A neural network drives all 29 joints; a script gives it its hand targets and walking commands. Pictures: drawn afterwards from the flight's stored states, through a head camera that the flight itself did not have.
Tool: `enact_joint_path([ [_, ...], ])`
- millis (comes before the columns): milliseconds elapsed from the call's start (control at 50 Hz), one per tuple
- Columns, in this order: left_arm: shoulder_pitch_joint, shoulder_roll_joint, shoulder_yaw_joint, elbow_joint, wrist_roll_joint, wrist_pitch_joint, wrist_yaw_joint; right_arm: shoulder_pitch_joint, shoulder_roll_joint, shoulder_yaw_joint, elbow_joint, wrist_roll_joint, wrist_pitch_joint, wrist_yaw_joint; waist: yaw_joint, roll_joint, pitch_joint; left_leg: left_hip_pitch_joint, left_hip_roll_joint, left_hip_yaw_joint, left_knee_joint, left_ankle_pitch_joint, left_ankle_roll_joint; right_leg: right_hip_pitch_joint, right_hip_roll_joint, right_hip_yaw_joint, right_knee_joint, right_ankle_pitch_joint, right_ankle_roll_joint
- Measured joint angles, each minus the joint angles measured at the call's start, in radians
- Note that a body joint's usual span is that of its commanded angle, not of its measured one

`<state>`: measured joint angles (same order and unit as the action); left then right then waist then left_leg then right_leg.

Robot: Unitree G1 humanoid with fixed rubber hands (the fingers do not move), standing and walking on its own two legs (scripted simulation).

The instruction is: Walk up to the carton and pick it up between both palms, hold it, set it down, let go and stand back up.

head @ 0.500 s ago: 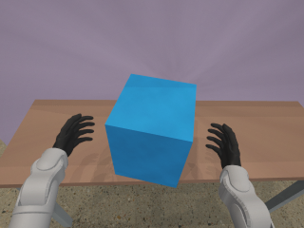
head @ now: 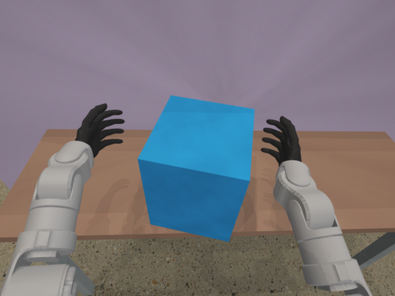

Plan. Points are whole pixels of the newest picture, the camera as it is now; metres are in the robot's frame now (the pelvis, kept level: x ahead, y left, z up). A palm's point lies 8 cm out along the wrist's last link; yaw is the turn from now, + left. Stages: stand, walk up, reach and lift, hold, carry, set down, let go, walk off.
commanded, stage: reach and lift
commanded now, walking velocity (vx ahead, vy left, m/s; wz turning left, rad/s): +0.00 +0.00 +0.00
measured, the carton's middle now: (200, 169) +0.41 +0.02 +0.03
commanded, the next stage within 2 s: none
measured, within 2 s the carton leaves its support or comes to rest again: neither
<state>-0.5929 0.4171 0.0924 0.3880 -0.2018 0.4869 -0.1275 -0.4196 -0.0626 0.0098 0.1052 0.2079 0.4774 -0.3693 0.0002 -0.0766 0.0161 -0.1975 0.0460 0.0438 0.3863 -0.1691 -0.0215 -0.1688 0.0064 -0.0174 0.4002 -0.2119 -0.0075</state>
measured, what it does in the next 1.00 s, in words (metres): stands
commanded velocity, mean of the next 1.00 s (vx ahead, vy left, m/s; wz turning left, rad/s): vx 0.00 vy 0.00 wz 0.00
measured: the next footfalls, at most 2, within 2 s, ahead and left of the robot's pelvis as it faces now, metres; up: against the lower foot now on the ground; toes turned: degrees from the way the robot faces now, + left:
none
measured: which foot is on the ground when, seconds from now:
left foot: down 0.00-1.00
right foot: down 0.00-1.00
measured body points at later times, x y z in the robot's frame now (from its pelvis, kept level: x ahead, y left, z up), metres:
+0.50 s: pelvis +0.00 +0.00 +0.00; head +0.00 +0.03 +0.45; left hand +0.44 +0.23 +0.19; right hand +0.42 -0.13 +0.19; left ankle +0.02 +0.13 -0.74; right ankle +0.00 -0.11 -0.74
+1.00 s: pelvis +0.00 +0.00 +0.00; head +0.00 +0.04 +0.45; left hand +0.44 +0.25 +0.11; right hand +0.41 -0.13 +0.12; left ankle +0.02 +0.13 -0.74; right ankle +0.00 -0.11 -0.74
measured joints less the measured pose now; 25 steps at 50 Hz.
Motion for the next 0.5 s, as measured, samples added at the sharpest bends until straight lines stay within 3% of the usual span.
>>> enact_joint_path([
  [260, -0.194, 0.002, 0.000, 0.212, 0.000, -0.007, 0.015, -0.201, -0.002, -0.031, 0.201, 0.001, -0.007, -0.011, 0.000, 0.000, -0.003, 0.000, 0.000, 0.000, 0.000, 0.000, 0.000, 0.000, 0.000, 0.000, 0.000, 0.000, 0.000],
  [500, -0.386, 0.007, -0.017, 0.495, 0.000, -0.106, 0.028, -0.396, -0.005, -0.054, 0.461, 0.001, -0.068, -0.012, -0.022, 0.000, -0.016, 0.000, 0.000, 0.000, 0.000, 0.000, 0.000, 0.000, 0.000, 0.000, 0.000, 0.001, 0.000],
])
